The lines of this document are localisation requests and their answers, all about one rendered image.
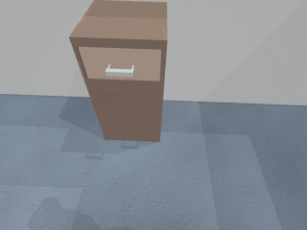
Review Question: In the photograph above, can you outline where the drawer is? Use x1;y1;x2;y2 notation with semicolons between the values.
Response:
78;47;161;81

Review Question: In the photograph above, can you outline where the cabinet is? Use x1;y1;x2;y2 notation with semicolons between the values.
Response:
69;0;168;142

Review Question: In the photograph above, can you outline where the handle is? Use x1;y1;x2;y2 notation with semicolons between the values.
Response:
106;64;134;77

